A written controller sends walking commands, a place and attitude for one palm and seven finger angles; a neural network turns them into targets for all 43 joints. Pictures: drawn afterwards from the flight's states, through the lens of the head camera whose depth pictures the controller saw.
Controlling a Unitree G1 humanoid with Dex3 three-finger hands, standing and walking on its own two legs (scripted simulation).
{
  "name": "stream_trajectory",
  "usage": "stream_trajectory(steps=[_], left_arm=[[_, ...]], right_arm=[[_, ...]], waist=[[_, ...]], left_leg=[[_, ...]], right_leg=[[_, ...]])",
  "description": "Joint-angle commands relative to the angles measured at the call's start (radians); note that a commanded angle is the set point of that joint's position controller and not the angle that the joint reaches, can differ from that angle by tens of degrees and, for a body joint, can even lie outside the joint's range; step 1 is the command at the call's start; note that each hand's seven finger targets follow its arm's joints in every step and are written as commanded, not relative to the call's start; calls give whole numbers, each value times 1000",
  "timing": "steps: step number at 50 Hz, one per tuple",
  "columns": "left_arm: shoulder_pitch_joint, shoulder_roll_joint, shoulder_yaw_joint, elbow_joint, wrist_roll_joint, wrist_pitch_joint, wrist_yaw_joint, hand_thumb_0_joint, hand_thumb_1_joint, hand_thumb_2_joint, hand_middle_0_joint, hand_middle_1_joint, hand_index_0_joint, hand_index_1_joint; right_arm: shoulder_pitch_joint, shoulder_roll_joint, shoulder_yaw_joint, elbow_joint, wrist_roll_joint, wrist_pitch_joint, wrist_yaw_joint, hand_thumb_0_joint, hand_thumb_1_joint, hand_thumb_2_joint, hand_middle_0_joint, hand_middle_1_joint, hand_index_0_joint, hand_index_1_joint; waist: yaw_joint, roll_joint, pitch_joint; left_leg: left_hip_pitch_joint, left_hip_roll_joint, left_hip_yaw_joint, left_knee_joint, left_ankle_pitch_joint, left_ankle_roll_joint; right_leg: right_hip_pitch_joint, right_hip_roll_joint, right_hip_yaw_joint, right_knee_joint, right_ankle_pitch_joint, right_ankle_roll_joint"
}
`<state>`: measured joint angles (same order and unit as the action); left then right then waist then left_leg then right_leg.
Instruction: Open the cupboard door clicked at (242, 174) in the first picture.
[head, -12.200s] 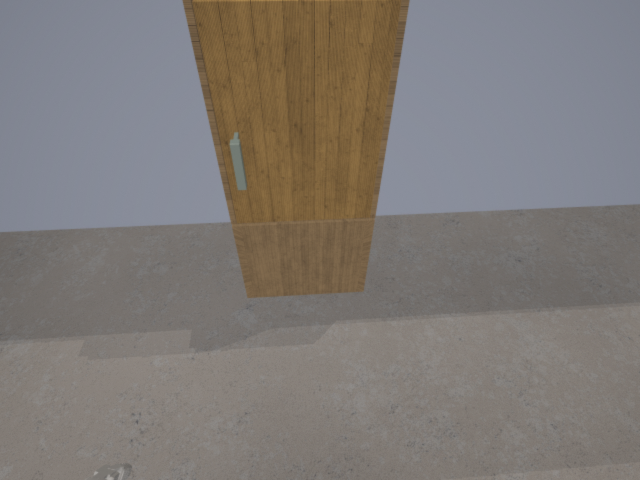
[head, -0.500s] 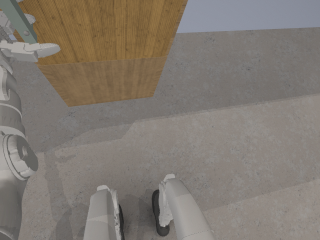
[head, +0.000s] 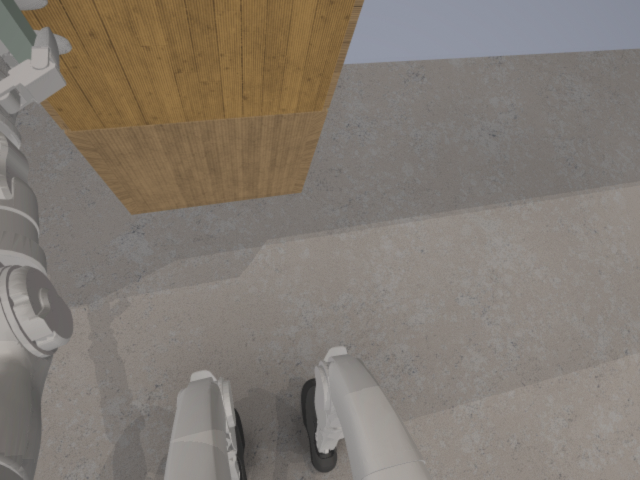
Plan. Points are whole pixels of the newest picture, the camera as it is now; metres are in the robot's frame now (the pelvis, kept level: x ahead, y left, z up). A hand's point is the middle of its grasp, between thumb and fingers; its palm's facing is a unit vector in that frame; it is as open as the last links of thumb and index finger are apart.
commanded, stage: pull the door open along its arc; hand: left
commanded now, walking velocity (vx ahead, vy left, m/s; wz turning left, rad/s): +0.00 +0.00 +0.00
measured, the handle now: (14, 14) +0.61 +0.25 +0.05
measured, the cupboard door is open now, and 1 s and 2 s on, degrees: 0 42 44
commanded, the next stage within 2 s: open thumb and fingers to let go in 1.00 s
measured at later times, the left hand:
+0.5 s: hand (72, 137) +0.48 +0.20 +0.04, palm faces +0.08 -1.00 +0.00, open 6.0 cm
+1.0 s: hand (221, 263) +0.35 +0.06 +0.04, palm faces +0.41 -0.91 -0.01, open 6.0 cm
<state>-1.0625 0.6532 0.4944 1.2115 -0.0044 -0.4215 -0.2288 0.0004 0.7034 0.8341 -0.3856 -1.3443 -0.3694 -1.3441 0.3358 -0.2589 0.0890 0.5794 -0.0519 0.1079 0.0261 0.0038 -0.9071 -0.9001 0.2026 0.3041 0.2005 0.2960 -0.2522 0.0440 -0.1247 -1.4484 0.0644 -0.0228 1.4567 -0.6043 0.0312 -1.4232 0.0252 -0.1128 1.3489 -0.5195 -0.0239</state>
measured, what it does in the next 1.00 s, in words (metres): stands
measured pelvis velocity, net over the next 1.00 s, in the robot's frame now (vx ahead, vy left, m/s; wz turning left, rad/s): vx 0.02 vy -0.02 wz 0.08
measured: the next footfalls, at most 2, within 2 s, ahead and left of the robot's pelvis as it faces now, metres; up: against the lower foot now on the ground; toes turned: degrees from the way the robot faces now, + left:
none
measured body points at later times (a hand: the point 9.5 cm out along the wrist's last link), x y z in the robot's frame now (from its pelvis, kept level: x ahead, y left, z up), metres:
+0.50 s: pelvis +0.02 +0.00 +0.03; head +0.18 +0.03 +0.45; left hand +0.47 +0.25 +0.04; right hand +0.06 -0.25 -0.09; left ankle +0.02 +0.10 -0.58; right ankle +0.05 -0.11 -0.58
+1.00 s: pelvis +0.02 -0.02 +0.04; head +0.14 -0.01 +0.48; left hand +0.32 +0.11 +0.05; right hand +0.20 -0.22 -0.08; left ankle +0.02 +0.10 -0.58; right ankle +0.05 -0.11 -0.58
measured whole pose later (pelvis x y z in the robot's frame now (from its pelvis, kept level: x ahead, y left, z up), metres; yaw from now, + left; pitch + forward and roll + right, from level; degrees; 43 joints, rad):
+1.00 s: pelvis +0.02 -0.02 +0.04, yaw +4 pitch +24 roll +0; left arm -0.10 -0.13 -0.15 0.48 0.15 -0.51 0.62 0.00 0.68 0.74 -0.30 -1.32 -0.36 -1.34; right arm 0.16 -0.15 0.00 0.58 -0.10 0.01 0.07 0.01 -0.91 -0.90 0.20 0.30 0.20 0.30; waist -0.03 0.01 -0.20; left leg -1.11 0.02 0.01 1.26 -0.58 0.00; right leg -1.12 -0.01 -0.08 1.25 -0.55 -0.05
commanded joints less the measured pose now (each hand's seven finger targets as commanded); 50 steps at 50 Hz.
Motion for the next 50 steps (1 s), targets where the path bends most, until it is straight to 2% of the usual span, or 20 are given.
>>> stream_trajectory(steps=[1,2,4,8,13,22,23,24,26,28,29,33,34,37,39,41,44,47,48,50], left_arm=[[-410,316,45,-224,-16,-67,22,0,900,900,-400,-1350,-400,-1350],[-404,299,33,-215,-18,-63,20,0,900,900,-400,-1350,-400,-1350],[-378,201,-22,-209,-29,-56,19,0,900,900,-400,-1350,-400,-1350],[-307,216,2,-274,-41,-63,19,0,900,900,-400,-1350,-400,-1350],[-143,148,-12,-329,-71,-61,14,0,900,900,-400,-1350,-400,-1350],[238,-99,-126,-565,-142,-88,42,0,900,900,-400,-1350,-400,-1350],[302,-129,-138,-581,-147,-91,51,0,900,900,-400,-1350,-400,-1350],[322,-192,-9,-623,-226,-94,207,0,900,900,-400,-1350,-400,-1350],[396,-355,-142,-640,-192,-101,353,0,900,900,-400,-1350,-400,-1350],[441,-417,-184,-688,-152,-120,469,0,900,900,-400,-1350,-400,-1350],[451,-451,-216,-715,-115,-134,533,0,900,900,-400,-1350,-400,-1350],[518,-578,-381,-790,45,-170,686,0,900,900,-400,-1350,-400,-1350],[529,-616,-424,-794,68,-174,711,0,900,900,-400,-1350,-400,-1350],[605,-702,-475,-820,92,-176,802,0,900,900,-400,-1350,-400,-1350],[622,-768,-542,-846,112,-177,827,0,900,900,-400,-1350,-400,-1350],[664,-784,-556,-857,127,-176,850,0,900,900,-400,-1350,-400,-1350],[731,-842,-639,-893,166,-173,852,0,900,900,-400,-1350,-400,-1350],[866,-855,-671,-936,191,-168,850,0,900,900,-400,-1350,-400,-1350],[895,-888,-709,-943,198,-161,846,0,900,900,-400,-1350,-400,-1350],[950,-884,-715,-969,196,-145,848,0,900,900,-400,-1350,-400,-1350]], right_arm=[[229,-208,-73,-13,2,-8,-14,0,-900,-900,200,300,200,300],[226,-207,-74,-12,3,-8,-13,0,-900,-900,200,300,200,300],[225,-201,-79,-11,3,-12,-8,0,-900,-900,200,300,200,300],[223,-206,-87,-18,5,-11,-4,0,-900,-900,200,300,200,300],[202,-195,-96,-38,18,-9,3,0,-900,-900,200,300,200,300],[123,-163,-128,-80,47,-29,22,0,-900,-900,200,300,200,300],[112,-159,-132,-86,49,-32,25,0,-900,-900,200,300,200,300],[83,-142,-134,-103,39,-40,19,0,-900,-900,200,300,200,300],[58,-127,-135,-91,32,-54,37,0,-900,-900,200,300,200,300],[57,-123,-144,-90,16,-55,49,0,-900,-900,200,300,200,300],[53,-117,-147,-89,5,-55,55,0,-900,-900,200,300,200,300],[31,-105,-158,-97,-22,-48,76,0,-900,-900,200,300,200,300],[19,-102,-161,-97,-25,-50,78,0,-900,-900,200,300,200,300],[-25,-84,-165,-108,-26,-57,72,0,-900,-900,200,300,200,300],[-57,-69,-163,-110,-29,-72,65,0,-900,-900,200,300,200,300],[-78,-54,-157,-108,-35,-87,52,0,-900,-900,200,300,200,300],[-118,-30,-149,-107,-40,-114,40,0,-900,-900,200,300,200,300],[-154,-8,-140,-111,-42,-142,31,0,-900,-900,200,300,200,300],[-165,-2,-136,-112,-41,-153,30,0,-900,-900,200,300,200,300],[-187,5,-130,-116,-38,-172,25,0,-900,-900,200,300,200,300]], waist=[[3,218,-625],[0,220,-625],[-6,204,-605],[30,223,-681],[65,157,-649],[122,84,-602],[134,83,-593],[182,89,-558],[151,68,-499],[156,39,-497],[159,57,-489],[164,62,-512],[156,33,-508],[171,-23,-500],[169,-52,-502],[180,-75,-499],[187,-81,-484],[218,-78,-484],[212,-81,-466],[226,-88,-452]], left_leg=[[438,-19,-71,-139,466,8],[437,-19,-70,-137,460,8],[450,-19,-73,-146,436,7],[515,-19,-75,-163,490,-1],[493,-26,-58,-199,483,0],[540,-43,-24,-275,498,-7],[546,-45,-19,-282,499,-10],[518,-46,-5,-295,488,-19],[542,-37,-14,-311,479,-36],[565,-33,-15,-318,511,-47],[583,-32,-13,-318,537,-53],[653,-28,-19,-310,595,-61],[650,-31,-17,-310,574,-56],[628,-38,-15,-328,533,-53],[616,-46,-13,-332,473,-47],[596,-53,-6,-337,451,-43],[578,-63,11,-334,407,-37],[561,-72,21,-333,395,-36],[561,-73,22,-332,386,-35],[537,-79,22,-329,361,-35]], right_leg=[[343,21,75,-132,309,6],[335,22,75,-133,302,7],[314,23,70,-145,274,7],[348,20,70,-139,315,5],[433,18,74,-162,349,7],[535,10,76,-213,407,7],[540,11,75,-217,408,6],[534,4,68,-222,392,12],[476,6,49,-222,349,11],[478,6,41,-210,354,7],[469,5,40,-204,364,4],[448,-1,36,-194,372,-4],[459,-1,37,-203,375,-3],[516,-4,38,-214,386,-3],[538,-7,37,-224,367,-4],[570,-7,41,-232,376,-7],[591,-15,47,-247,370,-10],[625,-19,59,-251,383,-16],[620,-21,57,-258,380,-15],[634,-23,66,-268,367,-17]])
